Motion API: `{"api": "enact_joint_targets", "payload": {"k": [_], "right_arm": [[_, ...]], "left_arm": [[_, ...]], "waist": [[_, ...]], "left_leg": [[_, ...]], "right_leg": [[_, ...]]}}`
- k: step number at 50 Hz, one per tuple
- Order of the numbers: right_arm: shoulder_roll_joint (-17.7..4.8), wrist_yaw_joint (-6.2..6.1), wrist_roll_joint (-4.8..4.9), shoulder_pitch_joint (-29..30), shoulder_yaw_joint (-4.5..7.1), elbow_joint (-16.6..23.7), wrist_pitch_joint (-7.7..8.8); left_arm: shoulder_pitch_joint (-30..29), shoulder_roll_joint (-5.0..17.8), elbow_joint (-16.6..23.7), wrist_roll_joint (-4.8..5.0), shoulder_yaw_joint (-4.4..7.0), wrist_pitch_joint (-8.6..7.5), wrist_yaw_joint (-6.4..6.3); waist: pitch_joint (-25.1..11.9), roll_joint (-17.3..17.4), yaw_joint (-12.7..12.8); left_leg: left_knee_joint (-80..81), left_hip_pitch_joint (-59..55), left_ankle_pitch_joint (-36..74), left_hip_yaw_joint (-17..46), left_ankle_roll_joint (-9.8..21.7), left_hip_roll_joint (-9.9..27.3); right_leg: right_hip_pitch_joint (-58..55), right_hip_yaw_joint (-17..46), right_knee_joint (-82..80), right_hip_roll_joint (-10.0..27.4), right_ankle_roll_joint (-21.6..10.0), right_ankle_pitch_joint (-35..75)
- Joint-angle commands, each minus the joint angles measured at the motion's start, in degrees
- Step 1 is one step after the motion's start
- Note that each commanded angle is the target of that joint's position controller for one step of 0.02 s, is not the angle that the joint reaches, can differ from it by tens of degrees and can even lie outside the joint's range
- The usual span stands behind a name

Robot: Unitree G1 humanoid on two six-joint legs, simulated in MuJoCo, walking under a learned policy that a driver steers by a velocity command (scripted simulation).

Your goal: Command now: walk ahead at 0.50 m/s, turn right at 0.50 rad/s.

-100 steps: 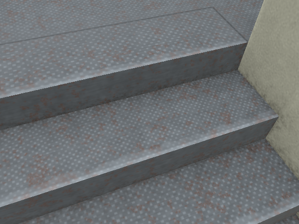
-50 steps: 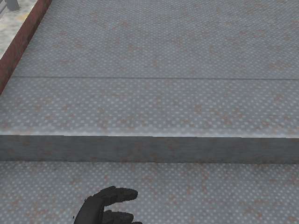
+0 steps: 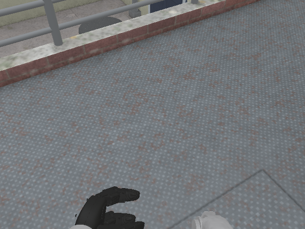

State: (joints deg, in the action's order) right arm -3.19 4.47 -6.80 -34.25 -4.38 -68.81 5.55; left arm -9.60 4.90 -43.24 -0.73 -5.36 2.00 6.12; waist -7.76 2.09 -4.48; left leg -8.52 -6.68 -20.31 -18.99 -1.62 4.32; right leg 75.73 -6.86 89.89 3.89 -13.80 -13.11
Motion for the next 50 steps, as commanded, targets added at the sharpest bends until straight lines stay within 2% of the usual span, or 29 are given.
{"api": "enact_joint_targets", "payload": {"k": [1, 2, 3, 4, 5, 6, 7, 8, 10, 11, 13, 14, 18, 22, 27, 30, 31, 32, 33, 34, 35, 36, 38, 39, 40, 42, 45, 47, 50], "right_arm": [[-18.55, 0.15, 3.34, -0.62, 3.25, 3.90, 3.42], [-23.25, -0.37, 3.65, 1.57, 5.09, 5.33, 3.25], [-23.69, 0.65, 1.23, 2.89, 6.10, 6.54, 3.29], [-17.98, 2.52, -0.80, -1.57, 5.05, 7.58, 3.64], [-14.12, 4.51, 2.08, 2.75, 5.82, 6.95, 2.24], [-10.85, 4.77, 5.38, 4.19, 5.98, 7.66, 1.24], [-8.67, 3.76, 4.71, 8.32, 5.92, 8.43, 1.65], [-7.85, 2.64, 3.42, 9.71, 5.53, 8.96, 2.39], [-3.79, 0.58, 4.11, 15.06, 3.56, 11.84, 2.05], [-4.39, 0.38, 3.69, 15.91, 3.51, 12.26, 0.96], [-4.94, 0.34, 3.35, 16.62, 4.02, 12.68, -0.26], [-5.07, 0.54, 3.14, 19.44, 3.91, 13.85, -0.02], [-10.11, 1.17, 3.63, 32.23, 5.29, 18.28, 1.71], [-7.22, 1.12, 4.38, 38.55, 5.22, 22.14, -1.68], [-9.32, 0.09, 4.05, 40.98, 7.04, 24.23, -2.73], [-12.64, -1.79, 5.55, 38.22, 9.13, 23.63, -0.83], [-14.95, -2.82, 5.65, 32.27, 10.28, 22.14, -0.02], [-15.51, -3.49, 5.30, 22.40, 9.96, 20.13, 0.62], [-17.50, -4.30, 4.25, 7.34, 10.46, 15.41, 0.07], [-17.26, -4.18, 3.12, 1.08, 10.96, 11.69, 0.12], [-19.32, -4.35, 3.53, 6.97, 12.10, 12.34, 0.70], [-17.34, -4.24, 4.03, 11.21, 11.75, 12.69, 0.94], [-10.51, -3.10, 5.08, 18.81, 9.57, 14.27, 0.80], [-12.32, -3.59, 9.05, 24.49, 9.12, 18.49, 0.36], [-13.43, -3.95, 8.90, 25.35, 9.02, 19.08, 0.15], [-15.02, -5.02, 7.81, 23.20, 9.18, 20.36, -0.67], [-15.33, -6.19, 6.35, 18.95, 8.91, 20.28, -1.25], [-15.92, -6.14, 7.22, 13.40, 9.01, 18.50, -1.10], [-15.33, -6.76, 7.58, 12.76, 8.70, 17.40, -1.10]], "left_arm": [[-3.52, 8.04, 5.48, 0.56, 3.32, -0.36, 0.38], [4.47, 8.65, 2.33, 0.90, 4.06, -1.45, -0.19], [17.91, 12.85, -1.76, 0.87, 5.93, -2.20, -1.59], [30.93, 15.39, -5.86, 1.47, 6.34, -2.33, -2.10], [42.35, 17.14, -10.40, -3.41, 7.19, -1.40, -2.63], [45.18, 20.89, -13.34, -4.01, 10.13, -3.06, -3.65], [40.09, 17.43, -15.13, -2.69, 9.41, -5.10, -4.07], [32.97, 13.02, -14.98, -1.97, 8.28, -6.19, -3.90], [22.54, 4.60, -16.34, -2.82, 5.94, -6.24, -3.07], [18.68, 1.82, -15.76, -3.99, 5.14, -6.49, -2.83], [14.95, 1.06, -13.75, -2.74, 5.20, -8.30, -3.84], [15.66, 1.37, -14.39, -2.81, 5.26, -9.19, -4.39], [25.63, 6.67, -12.94, -4.82, 5.63, -10.09, -5.71], [35.59, 10.98, -16.98, -3.67, 6.61, -10.48, -3.55], [36.96, 11.25, -18.39, -2.61, 7.46, -10.61, -3.56], [35.71, 13.16, -16.70, -2.49, 8.45, -8.83, -4.74], [37.04, 12.02, -16.09, -3.61, 8.27, -8.89, -5.09], [43.91, 8.07, -14.32, -4.15, 6.90, -9.26, -6.15], [38.80, 7.80, -12.43, -4.74, 5.79, -9.43, -4.54], [28.80, 11.02, -9.94, -3.21, 7.55, -8.59, -2.77], [22.99, 11.51, -8.18, -2.45, 8.22, -8.70, -2.87], [23.13, 10.89, -8.14, -3.27, 8.09, -9.14, -3.74], [23.86, 5.84, -8.14, -4.40, 6.92, -9.13, -4.78], [18.18, 14.53, -2.12, 3.85, 10.12, -11.03, -7.41], [18.93, 14.44, -2.17, 3.67, 10.24, -11.40, -8.09], [18.54, 11.88, -1.31, 1.51, 10.04, -10.67, -8.43], [13.51, 8.37, -0.28, 0.02, 8.86, -9.88, -8.10], [10.53, 8.66, 0.24, 0.48, 8.73, -9.85, -7.62], [7.25, 11.49, 1.52, 1.17, 9.15, -9.01, -6.91]], "waist": [[5.24, 8.46, 9.32], [3.98, 11.11, 11.68], [-4.89, 9.73, 14.47], [-16.35, 0.38, 15.09], [-18.30, -6.36, 17.73], [-11.38, -4.59, 17.60], [-1.50, -7.48, 14.30], [-0.54, -5.83, 10.78], [-0.06, 1.79, 3.94], [1.70, 4.13, 1.48], [4.41, -0.33, -1.68], [6.06, -0.32, -1.76], [3.94, -4.20, 4.74], [9.20, -7.46, 7.06], [10.63, -6.12, 5.68], [6.12, -6.00, 2.88], [0.99, -6.10, 2.17], [-11.90, 1.47, 2.79], [-15.59, 8.01, -4.46], [-8.70, 4.19, -7.44], [1.12, 2.86, -5.68], [2.74, 2.79, -2.65], [3.42, -1.59, 3.59], [6.31, 0.09, 5.69], [5.10, -1.08, 6.83], [6.52, -2.04, 6.85], [7.75, -0.33, 4.59], [5.59, 1.62, 1.76], [5.70, 1.81, 0.97]], "left_leg": [[-3.49, 8.86, 98.49, 3.06, 10.55, 15.04], [-9.50, 4.17, 108.97, 3.42, 8.67, 16.45], [-22.75, 14.93, 108.07, 5.18, 6.60, 14.62], [-40.36, 36.64, 77.61, 11.86, 5.36, 8.25], [-64.04, 45.19, 13.25, 17.54, 4.96, -4.09], [-88.18, 51.24, 15.47, 31.14, 6.82, -6.30], [-100.45, 57.10, 20.53, 34.33, 7.85, -5.22], [-105.36, 57.84, 19.03, 34.58, 8.55, -5.26], [-105.80, 60.62, 20.21, 34.46, 12.85, -3.71], [-102.48, 61.87, 20.70, 32.60, 12.80, -1.50], [-95.40, 58.80, 15.18, 29.76, 12.08, 0.80], [-92.86, 59.66, 17.87, 28.55, 12.86, 1.04], [-65.87, 57.28, 27.20, 22.35, 7.15, 1.99], [-40.86, 49.88, 27.44, 18.07, 4.64, 1.08], [-27.36, 48.94, 18.81, 16.59, 7.27, -1.79], [-19.29, 33.92, 19.43, 13.10, 10.02, -7.75], [-24.80, 18.44, 22.98, 15.10, 12.47, -8.75], [-31.24, -11.58, 28.75, 27.45, 20.91, -1.95], [-18.06, -25.09, 23.30, 48.27, 26.66, 7.78], [-9.81, -23.73, 15.73, 51.88, 22.54, 8.61], [-8.04, -13.15, 14.95, 47.71, 19.16, 7.19], [-7.89, -3.52, 19.17, 45.04, 19.43, 6.57], [-5.67, 11.49, 26.15, 40.29, 20.03, 5.77], [-3.22, 16.57, 27.60, 42.85, 20.10, 4.95], [-3.32, 16.80, 25.77, 41.44, 19.67, 5.33], [-2.93, 22.06, 22.07, 38.54, 18.29, 4.38], [-4.93, 30.73, 35.64, 28.95, 14.70, -0.60], [-5.48, 28.89, 35.41, 28.02, 13.53, -0.69], [-8.95, 19.15, 36.11, 29.20, 11.68, 1.92]], "right_leg": [[-29.40, -6.75, -15.76, -7.95, 2.80, -5.98], [-37.01, -5.96, -26.18, -10.57, 2.70, -7.36], [-60.34, 1.75, -24.06, -9.68, 0.26, 7.55], [-86.70, 22.89, -33.51, -4.20, -4.77, 7.30], [-87.63, 46.81, -56.15, 5.58, -7.27, 1.12], [-78.23, 54.18, -61.85, 10.30, -5.39, -2.53], [-64.13, 48.38, -60.19, 8.69, -5.12, -6.07], [-57.27, 44.53, -59.57, 9.15, -6.07, -4.23], [-49.56, 35.02, -62.01, 9.59, -2.56, -5.18], [-46.12, 29.75, -64.79, 9.51, -1.55, -5.49], [-43.66, 18.91, -70.89, 7.60, 0.37, -0.05], [-42.99, 12.81, -72.11, 4.66, 3.39, 2.37], [-53.82, 2.83, -75.14, 2.82, 2.91, 17.81], [-66.39, 0.67, -80.77, 8.38, 2.05, 29.45], [-87.10, -1.26, -77.20, 12.92, 3.93, 45.31], [-88.75, -5.08, -66.61, 10.78, 6.36, 59.45], [-80.44, -4.86, -59.41, 8.75, 8.47, 57.09], [-58.86, -3.47, -44.33, 4.94, 14.68, 42.46], [-43.62, -0.03, -31.13, -4.74, 17.84, -1.92], [-33.55, 7.85, -21.00, -6.52, 15.22, -14.70], [-28.71, 11.58, -16.35, -3.63, 13.08, -10.75], [-32.03, 13.27, -14.77, -1.44, 11.58, -7.84], [-39.64, 13.26, -17.49, 1.32, 9.87, -3.43], [-38.85, 11.11, -14.45, -0.37, 12.29, -3.18], [-37.00, 12.17, -17.06, 1.06, 12.97, -2.88], [-35.58, 10.99, -25.50, 2.57, 15.16, -0.84], [-44.63, 6.99, -44.29, -0.07, 15.74, 13.31], [-49.73, 6.39, -51.45, -2.52, 15.12, 23.21], [-47.29, 7.93, -58.19, -2.86, 13.43, 23.56]]}}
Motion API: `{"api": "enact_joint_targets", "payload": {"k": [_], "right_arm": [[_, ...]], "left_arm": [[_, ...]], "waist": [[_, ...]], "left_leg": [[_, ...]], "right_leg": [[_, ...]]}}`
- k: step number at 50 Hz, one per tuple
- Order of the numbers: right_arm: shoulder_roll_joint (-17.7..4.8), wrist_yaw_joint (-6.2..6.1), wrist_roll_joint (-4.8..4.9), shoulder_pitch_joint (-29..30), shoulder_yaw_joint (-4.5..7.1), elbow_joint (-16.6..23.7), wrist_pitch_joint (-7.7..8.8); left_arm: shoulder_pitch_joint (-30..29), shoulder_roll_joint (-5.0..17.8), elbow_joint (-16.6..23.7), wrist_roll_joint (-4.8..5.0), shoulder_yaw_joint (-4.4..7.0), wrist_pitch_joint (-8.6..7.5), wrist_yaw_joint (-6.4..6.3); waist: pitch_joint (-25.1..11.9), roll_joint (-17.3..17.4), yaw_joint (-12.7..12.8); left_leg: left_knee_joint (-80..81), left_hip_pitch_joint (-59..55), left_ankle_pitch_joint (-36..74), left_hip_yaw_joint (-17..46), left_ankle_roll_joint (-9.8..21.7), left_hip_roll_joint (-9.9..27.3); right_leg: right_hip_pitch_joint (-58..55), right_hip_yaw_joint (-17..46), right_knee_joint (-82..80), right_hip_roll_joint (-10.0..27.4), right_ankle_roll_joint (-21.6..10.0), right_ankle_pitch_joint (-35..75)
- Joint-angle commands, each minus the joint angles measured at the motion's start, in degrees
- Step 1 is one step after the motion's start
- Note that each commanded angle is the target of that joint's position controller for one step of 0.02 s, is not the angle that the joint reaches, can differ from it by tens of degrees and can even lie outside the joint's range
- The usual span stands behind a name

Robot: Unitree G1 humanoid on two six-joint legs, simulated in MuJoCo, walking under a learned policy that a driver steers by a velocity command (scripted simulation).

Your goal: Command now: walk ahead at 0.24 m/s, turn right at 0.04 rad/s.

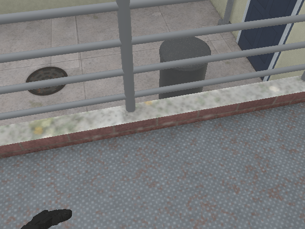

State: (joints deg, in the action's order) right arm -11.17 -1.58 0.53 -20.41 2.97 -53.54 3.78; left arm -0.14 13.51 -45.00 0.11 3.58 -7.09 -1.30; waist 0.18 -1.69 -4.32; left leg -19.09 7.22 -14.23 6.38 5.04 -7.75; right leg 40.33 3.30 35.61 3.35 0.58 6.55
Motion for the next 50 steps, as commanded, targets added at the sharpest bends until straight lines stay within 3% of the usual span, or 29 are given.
{"api": "enact_joint_targets", "payload": {"k": [1, 3, 4, 5, 6, 7, 8, 9, 10, 12, 14, 18, 20, 24, 26, 27, 28, 29, 30, 31, 32, 34, 36, 38, 43, 46, 48, 49, 50], "right_arm": [[-7.42, -0.92, -0.03, -0.56, 1.43, 2.11, 0.56], [-8.87, -1.06, -0.58, 2.72, 1.96, 3.03, 0.45], [-9.38, -1.29, -0.45, 4.46, 2.12, 3.86, 0.30], [-9.05, -1.44, -1.09, 4.96, 2.00, 5.20, 0.42], [-5.58, -1.30, -1.98, -1.95, 1.10, 5.30, 1.03], [-4.58, -0.18, -1.95, -6.72, -0.13, 5.60, 1.48], [-8.74, 0.34, -0.96, -4.14, 0.80, 5.62, 0.90], [-10.05, -0.09, -0.31, 2.27, 1.37, 7.16, -0.45], [-10.06, -0.78, -0.94, 6.48, 1.76, 8.26, -1.67], [-9.30, -1.88, -1.69, 8.62, 2.26, 10.80, -3.16], [-6.88, -2.59, -1.50, 7.67, 1.93, 11.78, -3.14], [-6.67, -3.17, -1.70, 9.44, 1.83, 13.61, -3.43], [-6.97, -3.25, -1.66, 11.17, 1.72, 14.28, -3.86], [-8.60, -3.51, -0.31, 12.98, 2.10, 14.97, -3.36], [-9.10, -2.99, 0.12, 11.12, 2.46, 14.54, -3.03], [-9.63, -2.52, 0.10, 8.83, 2.76, 13.95, -2.80], [-11.63, -2.35, -0.36, 6.27, 3.54, 13.62, -2.72], [-16.53, -2.37, -2.63, 5.69, 4.71, 13.98, -2.89], [-16.09, -1.77, -4.23, 8.14, 4.93, 15.36, -2.60], [-11.51, -1.68, -4.27, 10.98, 3.45, 17.59, -2.13], [-9.42, -1.82, -3.01, 13.89, 2.86, 18.57, -2.19], [-9.01, -2.00, -0.97, 14.71, 2.36, 18.78, -2.55], [-9.29, -1.96, -1.72, 12.97, 2.09, 18.89, -3.04], [-9.94, -2.25, -1.86, 10.49, 2.24, 18.83, -3.47], [-14.09, -2.61, -0.88, 8.84, 3.84, 18.32, -4.34], [-15.29, -2.70, 0.20, 8.76, 4.41, 17.55, -4.28], [-13.63, -2.50, 0.84, 8.34, 4.05, 16.40, -4.27], [-11.27, -2.09, 0.17, 5.91, 3.51, 15.37, -4.05], [-7.00, -1.28, -3.23, 6.47, 2.08, 18.05, -3.73]], "left_arm": [[-2.17, 3.75, 3.51, 0.20, 0.41, 0.13, 0.89], [2.47, 6.13, 2.44, -0.34, 1.16, -0.08, 1.38], [6.09, 7.44, 1.35, -0.75, 1.65, -0.23, 1.33], [10.26, 9.64, 0.92, -1.50, 2.08, -0.31, 1.15], [12.92, 12.09, 2.11, -2.19, 1.90, 0.04, 0.99], [14.66, 10.28, 2.04, -1.44, 1.50, 0.85, 1.04], [11.81, 8.95, 3.88, -0.72, 1.49, 1.83, 0.77], [7.99, 8.41, 5.42, -0.17, 1.52, 3.02, 0.42], [5.95, 8.25, 6.24, -0.15, 1.23, 4.14, 0.19], [4.70, 8.75, 6.96, -0.38, 1.27, 5.30, -0.01], [4.61, 7.86, 8.07, -0.78, 1.30, 5.88, -0.10], [6.08, 9.94, 9.75, 0.06, 2.54, 6.90, -0.93], [6.64, 10.46, 10.45, 0.21, 2.99, 7.46, -1.16], [8.72, 10.52, 11.22, 0.19, 3.58, 8.16, -1.27], [8.26, 10.43, 11.94, 0.56, 3.83, 8.34, -1.19], [9.11, 10.31, 11.78, 1.04, 3.95, 8.60, -1.34], [10.21, 8.98, 11.85, 1.16, 3.65, 8.74, -1.46], [9.13, 7.00, 13.68, 1.62, 3.32, 8.61, -1.40], [7.82, 8.96, 14.96, 1.02, 3.84, 7.49, -1.05], [7.74, 11.64, 13.40, -0.13, 4.58, 7.52, -0.53], [9.85, 11.49, 11.57, 0.01, 4.61, 8.26, -0.23], [11.61, 8.37, 10.61, -0.05, 3.46, 9.49, 0.11], [10.27, 7.27, 11.42, 0.86, 2.83, 9.86, 0.33], [6.76, 6.95, 13.27, 1.00, 2.29, 10.04, 0.20], [4.98, 5.36, 15.94, 0.89, 1.07, 9.82, 1.70], [7.67, 6.98, 15.49, 0.94, 1.73, 9.51, 2.43], [12.51, 7.48, 13.40, 0.66, 2.46, 9.45, 2.15], [15.14, 9.45, 12.90, 0.61, 3.29, 9.44, 1.56], [17.19, 16.47, 13.89, 0.10, 4.84, 9.27, 0.56]], "waist": [[-2.71, 5.45, 1.18], [-5.45, 5.63, 3.99], [-7.41, 4.17, 5.98], [-11.63, 0.73, 7.43], [-17.25, -9.51, 4.96], [-24.49, -15.43, 4.72], [-22.12, -7.53, 5.57], [-16.78, -1.43, 5.93], [-12.26, 2.97, 5.83], [-7.39, 0.79, 3.72], [-7.28, -3.40, 2.79], [-10.97, -4.72, 3.33], [-10.32, -5.61, 4.19], [-8.17, -8.57, 5.63], [-7.29, -9.07, 4.45], [-6.92, -8.10, 3.36], [-7.53, -5.69, 2.87], [-6.36, 9.37, 3.89], [-5.86, 21.98, 3.63], [-6.94, 15.69, 3.86], [-6.67, 10.42, 5.22], [-4.64, 7.83, 5.40], [-3.80, 9.25, 4.57], [-3.66, 11.10, 2.70], [-5.76, 13.07, 1.57], [-5.27, 14.55, 2.30], [-5.48, 12.58, 4.37], [-5.77, 6.56, 4.79], [-6.25, -12.61, 3.79]], "left_leg": [[-0.71, 2.13, 31.75, 4.08, 4.41, 15.06], [-7.82, -2.67, 40.88, 3.57, 2.99, 15.69], [-14.27, -4.07, 42.77, 2.28, 1.53, 13.35], [-25.38, 0.77, 34.84, 0.59, -0.50, 9.68], [-45.65, 18.08, 1.33, -3.27, -4.86, 3.00], [-55.40, 27.37, -22.99, -1.83, -6.86, 0.54], [-61.22, 31.39, -19.71, 1.07, -7.34, 3.84], [-61.56, 33.74, -14.29, 0.52, -7.63, 5.77], [-59.90, 33.77, -11.24, -0.48, -7.81, 6.77], [-53.81, 30.14, -8.48, -0.79, -7.33, 8.10], [-47.10, 28.16, -6.60, -1.86, -7.33, 7.34], [-36.74, 25.86, -4.17, -0.75, -9.29, 6.26], [-32.30, 24.27, -3.56, -0.30, -9.70, 6.03], [-22.32, 19.84, -4.47, -0.31, -8.92, 5.10], [-13.67, 14.26, -2.27, -1.08, -7.68, 4.62], [-7.54, 8.83, 0.35, -1.90, -6.49, 5.16], [-4.28, 1.25, 1.12, 0.65, -4.33, 10.51], [-1.14, -2.67, 2.53, 13.41, 2.92, 22.56], [3.53, 0.55, 10.50, 24.94, 9.70, 30.86], [2.04, 1.16, 13.05, 22.25, 10.22, 30.88], [0.07, 2.53, 15.02, 15.18, 7.16, 26.74], [-0.75, 3.93, 17.86, 7.51, 4.36, 22.44], [0.00, 4.22, 17.79, 2.48, 4.71, 20.12], [-0.15, 0.61, 18.08, 1.31, 5.78, 20.75], [-0.54, 0.96, 16.46, -0.72, 6.21, 24.59], [-2.29, 2.38, 14.12, -1.62, 4.94, 25.63], [-7.58, 6.13, 12.51, -5.01, 1.27, 23.66], [-15.47, 13.09, 6.83, -9.34, -3.00, 21.23], [-35.75, 30.63, -18.14, -15.65, -9.29, 14.00]], "right_leg": [[-11.69, -1.77, -5.19, -2.43, -1.87, 2.35], [-15.52, -2.10, -7.33, -3.85, -4.20, -1.50], [-19.88, -3.00, -10.93, -4.95, -4.97, 0.28], [-30.28, 1.58, -9.09, -1.14, -7.42, 16.23], [-48.12, 16.78, -4.71, 11.55, -16.90, 40.57], [-55.09, 32.77, -11.06, 19.48, -25.25, 36.93], [-50.85, 33.81, -13.45, 17.36, -23.58, 16.45], [-43.27, 28.64, -14.80, 13.73, -20.00, 1.58], [-34.78, 25.29, -17.14, 11.28, -17.66, -6.44], [-22.98, 22.72, -19.79, 7.02, -14.82, -16.00], [-19.61, 18.91, -19.17, 2.78, -12.94, -14.87], [-20.88, 20.62, -17.76, 2.05, -12.37, -18.22], [-20.20, 22.18, -18.12, 1.88, -11.53, -23.91], [-21.70, 25.56, -18.52, 1.57, -10.42, -28.50], [-21.10, 26.43, -17.50, 0.44, -9.60, -29.28], [-19.14, 25.78, -16.58, -1.29, -8.37, -30.41], [-13.99, 23.44, -12.22, -3.87, -6.06, -34.02], [-2.93, 11.77, 1.18, -10.99, -2.64, -38.51], [2.72, 5.05, 15.70, -12.48, -0.63, -40.73], [2.65, 6.13, 26.78, -9.50, 0.67, -37.49], [1.13, 5.00, 31.48, -9.09, 1.37, -34.24], [1.10, 2.79, 39.17, -8.30, 2.73, -29.94], [0.86, -0.24, 39.59, -7.61, 3.92, -26.76], [2.17, -1.10, 33.43, -6.05, 5.02, -25.73], [-8.67, -3.93, 16.09, -2.36, 3.67, -30.67], [-15.97, -6.79, 3.83, -3.27, 0.90, -27.68], [-25.75, -8.73, -8.92, -5.91, -2.15, -20.14], [-33.96, -3.34, -12.42, -3.68, -4.15, -12.93], [-43.79, 18.11, -11.82, 12.59, -9.96, 9.99]]}}
Over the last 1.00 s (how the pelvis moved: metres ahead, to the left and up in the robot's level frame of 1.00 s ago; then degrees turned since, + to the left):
0.60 0.09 0.17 18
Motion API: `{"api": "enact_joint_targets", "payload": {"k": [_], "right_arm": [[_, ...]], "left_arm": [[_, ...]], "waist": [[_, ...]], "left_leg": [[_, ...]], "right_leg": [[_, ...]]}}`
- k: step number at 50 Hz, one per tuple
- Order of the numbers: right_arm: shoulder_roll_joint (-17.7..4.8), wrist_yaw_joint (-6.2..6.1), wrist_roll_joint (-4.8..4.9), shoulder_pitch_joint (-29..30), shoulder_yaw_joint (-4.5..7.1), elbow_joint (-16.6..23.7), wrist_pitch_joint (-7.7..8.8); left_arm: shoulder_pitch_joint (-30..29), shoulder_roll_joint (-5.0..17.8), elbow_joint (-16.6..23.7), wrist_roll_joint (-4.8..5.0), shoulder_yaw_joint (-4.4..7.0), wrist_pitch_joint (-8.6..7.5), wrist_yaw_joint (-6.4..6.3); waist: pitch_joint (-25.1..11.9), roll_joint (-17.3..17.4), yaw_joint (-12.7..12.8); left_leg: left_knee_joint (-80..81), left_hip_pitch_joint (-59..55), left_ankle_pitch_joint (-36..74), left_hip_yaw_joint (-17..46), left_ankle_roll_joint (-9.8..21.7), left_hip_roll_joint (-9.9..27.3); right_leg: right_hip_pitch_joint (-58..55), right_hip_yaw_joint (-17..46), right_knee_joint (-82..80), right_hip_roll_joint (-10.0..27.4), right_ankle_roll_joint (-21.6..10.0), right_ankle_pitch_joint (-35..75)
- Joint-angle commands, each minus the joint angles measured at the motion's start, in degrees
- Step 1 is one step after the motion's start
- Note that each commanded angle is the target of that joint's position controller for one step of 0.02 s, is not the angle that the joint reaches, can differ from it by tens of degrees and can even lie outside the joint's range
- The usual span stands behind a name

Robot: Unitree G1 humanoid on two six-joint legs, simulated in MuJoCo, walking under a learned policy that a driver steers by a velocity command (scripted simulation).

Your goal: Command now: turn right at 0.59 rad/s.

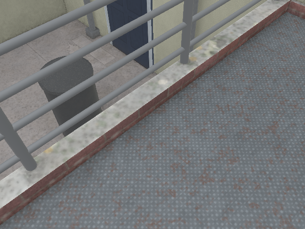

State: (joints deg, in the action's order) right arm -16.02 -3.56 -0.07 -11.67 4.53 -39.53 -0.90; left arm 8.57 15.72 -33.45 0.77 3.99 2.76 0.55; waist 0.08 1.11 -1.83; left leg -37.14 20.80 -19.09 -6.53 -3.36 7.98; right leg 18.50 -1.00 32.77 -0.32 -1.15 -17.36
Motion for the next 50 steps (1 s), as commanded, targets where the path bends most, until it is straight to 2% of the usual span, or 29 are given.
{"api": "enact_joint_targets", "payload": {"k": [1, 2, 3, 4, 5, 9, 11, 16, 19, 21, 22, 23, 24, 25, 26, 27, 28, 30, 34, 36, 38, 41, 42, 43, 44, 45, 46, 48, 50], "right_arm": [[-3.30, 0.23, -1.90, 4.65, 0.77, 6.76, 1.76], [-6.32, -0.26, -0.71, 7.38, 1.63, 6.64, 1.62], [-7.29, -0.48, -0.16, 7.05, 2.24, 6.04, 1.43], [-7.14, -1.02, -0.54, 5.59, 2.47, 4.46, 0.99], [-6.88, -1.08, -1.11, 4.36, 2.55, 4.42, 0.65], [-5.12, -0.17, -0.92, 3.21, 1.88, 4.29, 1.08], [-4.62, 0.10, -1.25, 4.76, 1.41, 4.99, 1.25], [-4.52, 1.08, -0.47, 6.60, 0.87, 5.62, 1.68], [-4.96, 1.81, 0.25, 5.70, 1.07, 5.57, 2.36], [-5.00, 2.41, 0.30, 2.52, 1.30, 4.56, 2.88], [-7.06, 2.43, 0.00, 0.31, 2.06, 3.53, 3.03], [-10.74, 2.06, -1.16, -0.27, 2.79, 4.06, 2.58], [-13.04, 2.28, -3.00, 1.16, 3.36, 3.79, 2.21], [-9.86, 2.04, -2.60, 3.87, 2.55, 5.41, 2.35], [-6.79, 1.58, -2.11, 6.64, 1.68, 6.07, 2.20], [-5.75, 1.39, -1.52, 8.70, 1.32, 6.68, 2.10], [-4.69, 1.06, -0.05, 9.30, 0.99, 6.50, 2.10], [-5.83, -0.10, 0.01, 7.15, 1.10, 5.60, 1.47], [-8.07, -0.15, -1.02, 3.46, 1.85, 4.64, 0.32], [-10.09, 0.33, -0.35, 3.80, 2.60, 4.43, 0.24], [-11.10, 0.77, 0.33, 3.19, 2.94, 3.93, 0.29], [-11.21, 1.00, 1.92, 4.21, 2.91, 3.20, 0.11], [-9.39, 1.17, 1.83, 1.63, 2.46, 1.98, 0.33], [-5.93, 1.73, -0.11, 0.41, 1.46, 2.32, 0.62], [-3.31, 1.83, -2.46, 3.59, 0.09, 6.26, 1.03], [-6.87, 1.38, -1.10, 8.35, 1.15, 6.66, 1.35], [-8.05, 1.24, 0.11, 9.05, 1.57, 6.49, 1.13], [-8.34, 0.61, -0.65, 7.84, 1.95, 5.14, 0.46], [-7.66, 0.90, -0.80, 5.25, 1.94, 4.34, 0.38]], "left_arm": [[8.81, 16.31, 3.47, -2.61, 4.70, -1.49, -1.08], [8.26, 14.10, 3.42, -2.85, 4.17, -2.51, -0.87], [4.25, 12.02, 3.26, -1.83, 3.49, -2.89, -1.21], [0.87, 9.96, 3.92, -0.57, 2.82, -2.67, -1.43], [-1.70, 9.05, 4.20, 0.16, 2.44, -2.36, -1.46], [-1.16, 8.13, 3.93, -1.03, 1.88, -2.13, -2.24], [-0.21, 9.37, 3.41, -1.00, 2.34, -1.94, -2.69], [0.36, 10.60, 3.00, -0.74, 2.85, -1.48, -2.57], [0.57, 10.86, 2.66, 0.25, 3.04, -1.04, -2.32], [-1.26, 10.54, 2.95, 0.95, 3.01, -0.58, -2.54], [-0.92, 9.40, 3.15, 1.23, 2.84, -0.43, -3.00], [1.41, 6.17, 3.19, 0.54, 2.09, -0.45, -3.02], [0.65, 8.21, 5.02, 1.10, 2.92, -1.20, -3.01], [2.28, 13.35, 3.46, -0.12, 4.68, -1.62, -2.79], [3.38, 13.86, 1.85, 0.51, 5.23, -1.31, -2.61], [4.87, 12.61, 0.17, 0.58, 5.25, -0.38, -2.88], [4.62, 10.83, 0.27, 0.58, 4.71, 0.41, -2.85], [3.05, 6.99, 1.54, 0.63, 3.24, 0.84, -2.31], [-1.02, 5.15, 3.67, 0.64, 1.99, 0.38, -1.21], [-1.57, 4.46, 4.60, 0.32, 1.40, 0.03, -0.52], [-0.61, 5.55, 4.67, 0.48, 1.77, 0.10, -0.08], [4.44, 5.44, 3.23, 0.52, 2.36, 0.31, 0.42], [6.87, 6.64, 2.33, 0.36, 3.03, 0.29, 0.02], [8.93, 11.36, 2.59, 0.63, 4.46, 0.11, -0.67], [8.34, 17.54, 4.42, -0.74, 5.18, -0.43, -1.14], [10.69, 14.60, 4.12, -2.36, 4.54, -1.77, -0.66], [8.25, 13.05, 3.33, -2.35, 3.66, -2.64, -0.68], [2.13, 10.06, 3.46, 0.14, 2.70, -2.57, -1.32], [0.12, 9.32, 3.65, 0.01, 2.07, -2.13, -1.91]], "waist": [[-8.65, -18.69, 5.19], [-7.60, -12.05, 6.12], [-5.12, -9.27, 3.67], [-5.30, -7.57, 2.33], [-5.28, -8.66, 1.10], [-6.75, -8.78, 0.91], [-6.80, -9.08, 1.73], [-6.69, -10.23, 3.19], [-6.86, -11.11, 3.02], [-7.05, -10.38, 0.40], [-8.01, -8.69, -0.16], [-9.03, 2.61, 1.46], [-5.30, 19.23, 2.29], [-5.24, 12.58, 2.58], [-4.68, 8.80, 3.42], [-3.68, 6.13, 4.17], [-2.69, 5.92, 3.70], [-1.20, 6.64, 2.48], [-4.87, 9.10, -0.65], [-5.09, 9.89, -0.81], [-4.94, 10.79, -0.69], [-4.90, 9.71, 2.58], [-5.27, 6.60, 3.19], [-6.18, -5.29, 2.88], [-6.18, -20.97, 2.30], [-10.75, -14.12, 7.52], [-7.72, -10.79, 5.71], [-4.38, -7.23, 2.89], [-5.18, -8.12, 0.98]], "left_leg": [[-28.27, 24.50, -20.84, 5.51, -2.13, -6.86], [-33.15, 24.48, -16.42, 9.28, -1.44, -5.90], [-33.12, 25.05, -10.49, 10.21, -0.68, -5.16], [-32.01, 24.18, -6.35, 10.76, -0.73, -4.46], [-31.44, 22.20, -3.26, 10.78, -0.99, -4.80], [-27.92, 18.42, 1.67, 10.18, -1.37, -6.98], [-20.87, 16.90, 2.05, 10.89, -1.79, -7.50], [-8.76, 9.53, -2.61, 11.46, -1.19, -9.61], [-1.27, 5.00, -3.03, 11.85, 0.03, -10.81], [11.06, -2.66, 4.78, 10.76, 1.54, -10.82], [14.35, -10.41, 11.47, 12.47, 2.87, -7.06], [15.87, -17.39, 20.96, 21.61, 7.42, 4.71], [19.24, -14.59, 30.92, 35.79, 17.92, 14.75], [19.37, -13.09, 30.43, 34.24, 20.73, 16.80], [18.47, -11.44, 27.93, 27.90, 18.17, 12.93], [17.66, -10.67, 24.93, 22.09, 15.12, 8.56], [17.46, -11.16, 24.22, 19.86, 14.51, 7.69], [18.63, -10.90, 23.44, 14.60, 14.11, 5.58], [17.21, -16.73, 26.20, 11.27, 15.57, 6.99], [16.92, -14.55, 26.84, 9.70, 15.65, 8.25], [16.25, -13.62, 26.19, 9.39, 15.50, 9.39], [10.91, -11.56, 24.25, 7.38, 12.48, 9.47], [5.95, -7.38, 19.82, 4.55, 9.08, 7.61], [-7.77, 4.20, 6.10, -1.04, 3.62, 2.73], [-22.63, 20.62, -20.16, -0.57, -0.90, -5.41], [-31.82, 20.59, -20.92, 8.26, -0.78, -5.99], [-33.97, 21.36, -16.09, 9.76, 0.02, -5.07], [-31.34, 21.31, -6.93, 10.82, 0.32, -4.16], [-32.33, 16.95, -1.54, 10.10, -0.32, -5.80]], "right_leg": [[-17.19, 32.54, -12.01, 24.10, -19.52, 36.04], [-14.93, 29.35, -13.54, 20.83, -18.51, 27.75], [-12.65, 24.94, -12.89, 16.97, -14.55, 23.09], [-11.44, 22.02, -12.23, 13.77, -11.45, 20.06], [-8.93, 20.26, -12.20, 12.19, -10.69, 20.08], [-6.56, 19.90, -12.16, 9.60, -11.27, 18.62], [-6.86, 21.53, -11.63, 9.12, -11.38, 16.59], [-5.53, 27.19, -10.19, 9.04, -12.26, 15.35], [-6.86, 31.34, -8.76, 8.45, -11.78, 20.19], [-5.75, 31.03, -6.25, 6.03, -9.44, 21.75], [-1.41, 29.91, -3.91, 3.78, -6.85, 15.95], [6.63, 22.37, 7.43, -1.87, -3.09, -1.57], [17.36, 11.73, 18.06, -9.69, 0.62, -19.85], [18.34, 12.17, 31.55, -5.17, 3.31, -18.46], [17.84, 11.18, 36.13, -4.50, 4.28, -14.41], [17.67, 10.10, 38.85, -3.92, 5.14, -10.63], [19.52, 9.36, 41.06, -3.38, 5.83, -7.39], [19.60, 5.93, 37.44, -2.51, 6.72, -4.41], [16.40, 2.14, 25.19, 0.71, 7.64, -5.28], [11.31, 0.08, 18.54, 1.57, 6.38, -6.90], [7.65, -1.79, 12.96, 1.06, 5.06, -6.14], [-1.50, -4.36, -2.76, -0.89, 1.52, 3.29], [-8.50, -3.27, -8.00, -2.08, -0.23, 8.54], [-19.21, 9.72, -10.49, 6.42, -3.68, 25.44], [-21.89, 30.46, -9.48, 21.85, -15.37, 43.94], [-19.16, 31.63, -11.64, 23.21, -20.58, 38.16], [-16.97, 26.51, -12.01, 19.63, -17.87, 31.89], [-13.31, 21.58, -12.43, 14.37, -12.58, 25.47], [-10.02, 19.20, -12.81, 11.78, -12.01, 28.24]]}}
Over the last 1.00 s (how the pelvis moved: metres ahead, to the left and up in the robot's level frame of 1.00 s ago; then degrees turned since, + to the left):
0.12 -0.02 -0.02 -33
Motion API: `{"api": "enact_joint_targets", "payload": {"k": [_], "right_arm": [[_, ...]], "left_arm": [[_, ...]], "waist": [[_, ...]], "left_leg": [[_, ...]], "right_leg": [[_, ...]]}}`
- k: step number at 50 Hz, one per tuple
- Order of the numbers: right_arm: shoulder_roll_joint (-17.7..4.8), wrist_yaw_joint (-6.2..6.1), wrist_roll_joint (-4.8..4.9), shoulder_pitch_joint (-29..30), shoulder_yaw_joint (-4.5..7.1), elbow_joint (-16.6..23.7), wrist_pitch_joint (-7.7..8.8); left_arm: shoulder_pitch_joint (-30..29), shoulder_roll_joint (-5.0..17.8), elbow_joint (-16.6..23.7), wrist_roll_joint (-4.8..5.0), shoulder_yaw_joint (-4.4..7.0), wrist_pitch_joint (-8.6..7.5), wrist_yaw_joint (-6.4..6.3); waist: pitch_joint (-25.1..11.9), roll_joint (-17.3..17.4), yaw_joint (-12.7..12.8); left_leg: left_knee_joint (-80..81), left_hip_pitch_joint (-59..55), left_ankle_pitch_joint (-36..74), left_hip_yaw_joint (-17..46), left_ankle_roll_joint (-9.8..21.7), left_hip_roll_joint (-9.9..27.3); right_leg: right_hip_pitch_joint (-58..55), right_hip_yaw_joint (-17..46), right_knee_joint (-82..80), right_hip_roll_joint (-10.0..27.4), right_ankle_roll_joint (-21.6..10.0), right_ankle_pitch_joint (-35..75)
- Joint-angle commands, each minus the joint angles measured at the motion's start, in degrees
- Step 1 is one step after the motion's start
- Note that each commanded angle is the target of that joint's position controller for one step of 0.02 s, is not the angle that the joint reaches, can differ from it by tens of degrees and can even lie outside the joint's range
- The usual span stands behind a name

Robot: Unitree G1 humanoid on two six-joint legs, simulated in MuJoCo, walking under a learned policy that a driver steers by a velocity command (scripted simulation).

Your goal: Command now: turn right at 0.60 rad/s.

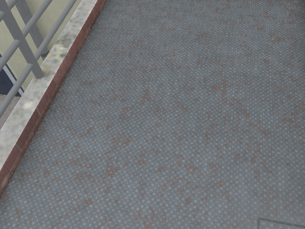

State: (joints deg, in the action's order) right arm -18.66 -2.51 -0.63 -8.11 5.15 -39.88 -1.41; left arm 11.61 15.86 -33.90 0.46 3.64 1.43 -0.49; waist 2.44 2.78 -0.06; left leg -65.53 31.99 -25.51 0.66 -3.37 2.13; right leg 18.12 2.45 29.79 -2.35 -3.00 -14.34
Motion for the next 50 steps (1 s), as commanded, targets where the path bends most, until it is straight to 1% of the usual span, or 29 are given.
{"api": "enact_joint_targets", "payload": {"k": [1, 3, 5, 7, 9, 13, 15, 17, 18, 19, 20, 21, 22, 23, 26, 32, 35, 37, 39, 40, 41, 42, 43, 44, 45, 46, 47, 48, 50], "right_arm": [[-4.40, 0.04, -0.03, 0.81, 1.15, 4.31, 0.97], [-3.44, 0.09, 0.20, 1.41, 0.73, 4.39, 1.02], [-3.37, 0.62, 0.42, 2.60, 0.57, 4.92, 1.54], [-3.68, 1.27, 0.98, 4.85, 0.63, 5.64, 2.32], [-3.96, 1.49, 1.21, 6.29, 0.81, 6.07, 3.57], [-3.08, 2.57, 1.60, 7.08, 0.71, 6.33, 5.91], [-3.23, 2.97, 2.15, 5.22, 0.96, 5.99, 6.76], [-2.92, 3.04, 2.33, 0.58, 1.33, 4.58, 7.49], [-4.21, 2.73, 2.03, -3.59, 1.93, 3.57, 7.66], [-6.83, 2.27, 0.83, -10.79, 2.46, 2.69, 7.61], [-11.62, 2.70, -1.01, -14.26, 3.40, 1.71, 7.50], [-9.57, 2.75, -0.15, -10.95, 3.10, 2.25, 7.66], [-6.10, 2.29, 0.69, -8.69, 2.07, 2.87, 7.50], [-4.62, 1.97, 0.75, -7.53, 1.46, 3.44, 7.31], [-3.51, 1.51, -0.05, -7.83, 0.64, 2.56, 7.35], [-5.12, 1.54, -0.03, -9.68, 0.58, -0.32, 6.94], [-7.50, 1.76, 1.28, -11.40, 0.97, -1.64, 6.65], [-8.88, 1.94, 1.99, -12.31, 1.20, -2.56, 6.36], [-11.22, 2.18, 2.17, -12.65, 1.66, -3.47, 6.42], [-11.99, 2.24, 2.54, -12.97, 1.69, -3.98, 6.24], [-11.71, 2.23, 3.00, -12.39, 1.35, -4.11, 6.13], [-9.20, 2.01, 1.92, -12.63, 0.07, -3.19, 6.36], [-0.17, 2.93, -0.22, -20.08, -2.99, -0.66, 7.10], [-6.52, 3.15, 2.18, -15.70, -1.90, -1.96, 8.38], [-9.32, 3.12, 4.48, -7.79, -0.89, 1.34, 8.50], [-7.26, 2.84, 4.34, -6.16, -1.70, 2.26, 8.54], [-6.93, 2.89, 2.47, -4.90, -1.60, 2.86, 7.97], [-7.23, 3.10, 2.23, -5.95, -1.13, 2.45, 6.79], [-4.94, 3.18, 2.30, -9.77, -1.36, 1.32, 4.83]], "left_arm": [[-2.89, 8.92, 3.99, 0.06, 2.33, -0.75, -1.07], [-1.99, 8.95, 3.44, 0.09, 2.31, -0.69, -1.38], [0.44, 9.83, 2.61, 0.59, 2.69, -0.55, -1.62], [0.95, 10.25, 2.42, 0.50, 2.72, -0.78, -1.57], [1.45, 10.69, 2.07, 0.28, 2.88, -1.32, -1.36], [2.24, 11.25, 1.41, 0.69, 3.02, -1.86, -0.81], [1.86, 11.00, 1.40, 0.85, 2.84, -1.79, -0.46], [0.15, 9.62, 1.79, 1.07, 2.32, -1.53, -0.47], [-0.33, 7.42, 2.12, 0.91, 1.70, -1.72, -0.50], [0.27, 2.62, 2.41, 0.53, 0.28, -1.99, -0.35], [-0.95, 4.01, 5.59, 1.85, 0.71, -2.71, -0.50], [-0.93, 8.17, 5.09, 1.77, 1.70, -3.19, -0.51], [-0.81, 9.79, 3.88, 1.32, 2.29, -3.13, -0.27], [0.41, 9.38, 2.50, 0.86, 2.48, -2.99, -0.13], [-1.61, 6.26, 2.44, 0.90, 1.91, -3.46, 0.85], [-6.78, 3.44, 3.50, 0.77, 0.72, -3.69, 1.94], [-11.63, 1.84, 4.61, 1.08, -0.24, -4.26, 3.38], [-13.35, 2.30, 5.45, 1.42, -0.24, -4.38, 4.11], [-11.15, 4.77, 5.80, 0.15, 0.83, -3.55, 4.22], [-6.06, 6.85, 5.08, 0.01, 1.91, -2.97, 3.95], [3.46, 9.37, 2.76, 0.15, 3.46, -2.40, 3.27], [13.19, 12.16, 0.64, 0.37, 4.70, -2.14, 2.21], [12.82, 18.25, 0.40, 0.05, 4.87, -2.97, 1.70], [16.33, 12.39, 1.41, -0.68, 3.28, -3.81, 1.94], [13.64, 10.65, -0.15, -1.01, 2.42, -4.59, 2.29], [9.89, 9.71, -0.90, 0.25, 2.21, -5.13, 2.11], [5.83, 7.42, -0.53, -0.18, 1.43, -5.53, 2.10], [3.97, 5.92, -0.27, -1.14, 0.72, -6.14, 2.13], [2.66, 6.48, -1.68, -1.44, 0.67, -7.10, 1.62]], "waist": [[-8.32, -9.69, -0.97], [-8.24, -9.42, -0.45], [-8.45, -9.52, 0.74], [-5.70, -11.87, 1.77], [-4.41, -12.71, 2.50], [-3.50, -11.92, 3.01], [-3.44, -11.94, 1.82], [-3.46, -10.32, -1.62], [-4.90, -8.36, -3.56], [-9.11, -0.22, -5.57], [-6.11, 10.54, -4.73], [-1.08, 8.48, -3.16], [1.64, 7.06, -2.83], [1.38, 5.29, -2.29], [1.99, 4.10, -2.66], [2.44, 2.86, -3.79], [5.22, 2.51, -5.62], [5.51, 2.07, -5.28], [1.26, 3.55, -2.61], [-2.22, 4.79, 1.07], [-7.04, 3.62, 6.77], [-12.10, -0.07, 11.23], [-21.71, -17.70, 3.60], [-29.83, -12.53, 9.31], [-19.34, -10.12, 9.59], [-12.52, -7.46, 6.42], [-8.35, -7.41, 4.32], [-6.69, -6.94, 2.27], [-5.33, -5.91, -0.19]], "left_leg": [[-3.22, 5.00, 6.34, 2.81, -0.59, -0.47], [1.29, 5.00, 7.64, 2.97, -1.08, -1.15], [7.80, 5.66, 9.38, 3.21, -1.10, -1.32], [14.36, 5.75, 9.81, 3.71, -0.70, -1.72], [20.04, 4.09, 8.78, 3.91, -0.20, -2.20], [28.90, -3.21, 5.57, 3.43, 1.23, -3.97], [33.25, -9.76, 5.93, 2.94, 2.11, -4.71], [41.89, -20.50, 12.55, 2.02, 3.48, -4.45], [42.99, -29.52, 13.35, 4.10, 4.74, -0.95], [45.17, -39.98, 5.76, 14.62, 8.02, 9.56], [52.50, -40.24, -10.96, 35.67, 15.05, 19.96], [53.83, -36.39, -17.05, 37.65, 17.02, 22.06], [54.03, -34.91, -14.70, 32.00, 15.50, 18.92], [54.04, -34.50, -9.19, 26.41, 13.56, 16.13], [55.54, -31.11, 9.62, 13.10, 11.56, 12.33], [56.00, -29.95, 26.91, -0.77, 11.38, 10.23], [56.97, -28.92, 27.59, -4.68, 11.45, 10.71], [55.57, -32.06, 35.17, -6.07, 11.29, 12.17], [48.77, -35.43, 58.05, -7.88, 10.78, 13.13], [41.88, -36.14, 66.96, -8.67, 10.35, 13.32], [30.98, -31.88, 68.88, -10.61, 9.23, 12.32], [15.83, -18.36, 54.06, -10.37, 7.63, 10.69], [-7.07, 4.16, -4.01, -7.33, 4.48, 0.68], [-15.10, 6.12, -9.13, 4.77, 4.95, -1.77], [-15.99, 11.30, -5.00, 4.73, 5.34, 0.54], [-10.93, 11.64, 0.41, 4.05, 6.05, 3.64], [-7.20, 9.90, 3.75, 3.74, 6.07, 4.91], [-5.91, 5.66, 6.41, 4.53, 5.87, 6.00], [-3.02, 1.61, 9.01, 4.48, 4.33, 5.93]], "right_leg": [[-9.92, 15.25, -9.78, 13.21, -10.26, 25.38], [-11.00, 15.64, -9.68, 12.47, -10.26, 24.12], [-12.23, 19.00, -12.47, 11.88, -10.35, 3.31], [-10.99, 23.24, -15.51, 12.07, -10.64, -11.29], [-10.16, 24.96, -15.81, 11.85, -10.53, -14.26], [-7.00, 27.29, -14.46, 10.43, -10.88, -15.84], [-3.99, 28.94, -13.70, 9.39, -10.53, -16.70], [1.14, 28.31, -10.33, 6.45, -8.45, -17.83], [7.01, 25.93, -4.92, 4.24, -6.04, -18.66], [14.96, 17.97, 11.56, -0.95, -2.24, -22.45], [28.53, 10.51, 23.15, -5.22, -0.55, -22.37], [32.90, 9.72, 30.33, 0.91, 0.64, -17.59], [34.06, 8.56, 33.02, 2.14, 1.47, -12.70], [33.19, 7.55, 35.03, 2.80, 2.21, -8.78], [31.76, 5.35, 37.52, 4.74, 3.34, 0.74], [28.38, 1.13, 24.74, 6.13, 5.15, 11.52], [22.26, -3.73, 14.57, 6.37, 4.06, 12.34], [19.55, -5.64, 9.70, 5.39, 2.13, 10.35], [11.43, -7.86, 6.36, 1.35, -0.57, 5.76], [4.11, -8.24, 5.13, -0.78, -2.37, 3.56], [-9.47, -8.10, 1.60, -2.60, -4.78, 6.55], [-26.90, -0.94, 2.39, 1.92, -7.12, 7.88], [-45.71, 31.64, 0.06, 20.70, -17.57, -0.69], [-44.97, 43.19, -8.79, 25.05, -20.00, -3.54], [-38.63, 32.40, -10.72, 22.69, -16.13, 2.27], [-30.06, 24.49, -11.09, 20.70, -13.89, 6.37], [-22.46, 18.89, -11.48, 18.31, -12.89, 11.98], [-16.19, 14.55, -13.20, 17.00, -12.05, 16.49], [-9.98, 10.15, -17.36, 16.42, -12.02, 16.54]]}}
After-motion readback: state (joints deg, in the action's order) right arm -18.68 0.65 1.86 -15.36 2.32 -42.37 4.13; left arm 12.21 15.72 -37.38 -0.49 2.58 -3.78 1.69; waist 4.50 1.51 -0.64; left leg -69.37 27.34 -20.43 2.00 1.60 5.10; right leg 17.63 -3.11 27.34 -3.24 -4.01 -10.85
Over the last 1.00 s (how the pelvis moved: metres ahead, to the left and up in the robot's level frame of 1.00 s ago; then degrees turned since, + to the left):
-0.04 -0.04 0.01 -36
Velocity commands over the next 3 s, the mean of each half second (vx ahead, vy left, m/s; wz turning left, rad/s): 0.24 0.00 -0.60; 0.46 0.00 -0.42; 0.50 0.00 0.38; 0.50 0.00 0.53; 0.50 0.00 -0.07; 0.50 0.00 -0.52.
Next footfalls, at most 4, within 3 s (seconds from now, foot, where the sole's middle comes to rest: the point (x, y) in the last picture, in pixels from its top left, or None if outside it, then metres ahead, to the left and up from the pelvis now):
0.36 left None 0.13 0.12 -0.77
0.84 right None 0.33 -0.25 -0.77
1.36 left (207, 167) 0.71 -0.17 -0.77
1.86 right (246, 122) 0.96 -0.40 -0.77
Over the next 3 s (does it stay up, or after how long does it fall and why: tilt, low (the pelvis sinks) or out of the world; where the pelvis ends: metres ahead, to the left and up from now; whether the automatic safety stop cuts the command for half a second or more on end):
stays up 1.38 -0.33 0.00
